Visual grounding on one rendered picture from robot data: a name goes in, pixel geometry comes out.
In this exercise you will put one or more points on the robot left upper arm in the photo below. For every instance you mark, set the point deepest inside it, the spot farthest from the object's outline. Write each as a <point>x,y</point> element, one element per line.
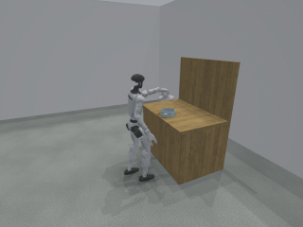
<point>144,93</point>

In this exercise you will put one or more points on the left robot hand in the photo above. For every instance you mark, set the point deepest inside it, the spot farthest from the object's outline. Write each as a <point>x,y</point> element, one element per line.
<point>165,91</point>

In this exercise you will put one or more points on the left robot forearm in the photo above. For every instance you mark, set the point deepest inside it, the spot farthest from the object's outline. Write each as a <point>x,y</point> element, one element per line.
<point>154,91</point>

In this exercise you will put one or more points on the lid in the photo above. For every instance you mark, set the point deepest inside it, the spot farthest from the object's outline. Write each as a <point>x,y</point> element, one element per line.
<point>166,98</point>

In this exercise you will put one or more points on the table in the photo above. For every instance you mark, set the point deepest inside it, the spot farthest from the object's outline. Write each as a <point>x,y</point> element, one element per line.
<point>193,143</point>

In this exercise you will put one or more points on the left robot shin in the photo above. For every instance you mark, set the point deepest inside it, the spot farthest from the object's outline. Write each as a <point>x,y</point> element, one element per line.
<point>131,158</point>

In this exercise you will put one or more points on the right robot hand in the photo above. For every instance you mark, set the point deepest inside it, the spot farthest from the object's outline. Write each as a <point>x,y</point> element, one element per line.
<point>151,137</point>

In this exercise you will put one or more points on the right robot forearm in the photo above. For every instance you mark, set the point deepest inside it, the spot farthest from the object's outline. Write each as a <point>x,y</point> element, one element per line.
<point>141,123</point>

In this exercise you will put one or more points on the left robot foot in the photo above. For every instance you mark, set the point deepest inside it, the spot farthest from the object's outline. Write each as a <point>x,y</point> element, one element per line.
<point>133,170</point>

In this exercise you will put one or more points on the pot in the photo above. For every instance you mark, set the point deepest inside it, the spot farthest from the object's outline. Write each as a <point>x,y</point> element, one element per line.
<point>168,112</point>

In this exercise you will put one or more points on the robot right upper arm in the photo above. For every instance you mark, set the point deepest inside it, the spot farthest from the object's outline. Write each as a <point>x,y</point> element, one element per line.
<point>138,106</point>

